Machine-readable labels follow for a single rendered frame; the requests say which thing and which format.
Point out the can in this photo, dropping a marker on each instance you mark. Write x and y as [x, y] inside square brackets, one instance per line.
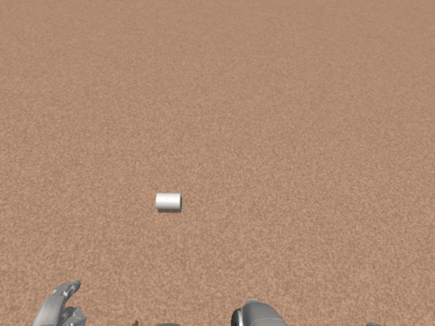
[168, 201]

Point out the left robot hand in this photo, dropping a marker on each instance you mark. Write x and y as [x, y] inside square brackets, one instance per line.
[53, 311]

